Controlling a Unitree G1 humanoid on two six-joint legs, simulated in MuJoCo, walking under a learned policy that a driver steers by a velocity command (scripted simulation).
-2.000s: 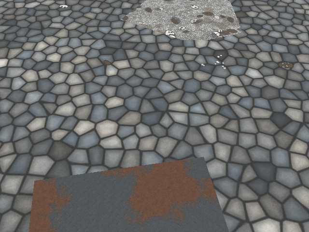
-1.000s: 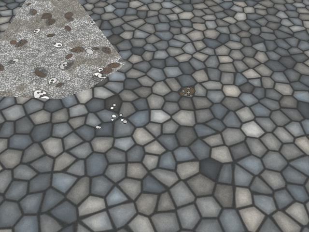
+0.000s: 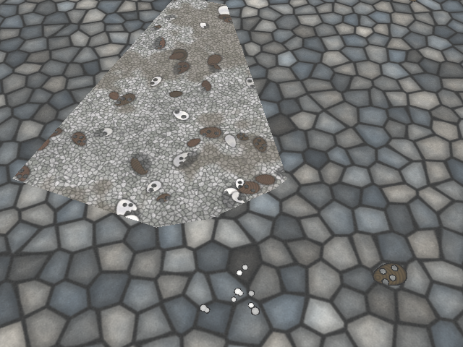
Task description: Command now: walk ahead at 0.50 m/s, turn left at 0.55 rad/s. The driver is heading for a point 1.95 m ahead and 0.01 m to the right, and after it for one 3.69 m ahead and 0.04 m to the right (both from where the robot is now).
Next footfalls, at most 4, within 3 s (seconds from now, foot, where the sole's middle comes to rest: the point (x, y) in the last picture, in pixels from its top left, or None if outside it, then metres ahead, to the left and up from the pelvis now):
0.30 right None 0.36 -0.13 -0.77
0.82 left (179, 308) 0.56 0.17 -0.77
1.26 right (236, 233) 0.81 0.00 -0.77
1.56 left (164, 270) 0.68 0.22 -0.77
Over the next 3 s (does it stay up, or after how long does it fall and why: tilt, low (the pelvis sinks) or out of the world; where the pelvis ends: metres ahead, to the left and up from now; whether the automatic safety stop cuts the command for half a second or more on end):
stays up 0.91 -0.06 0.01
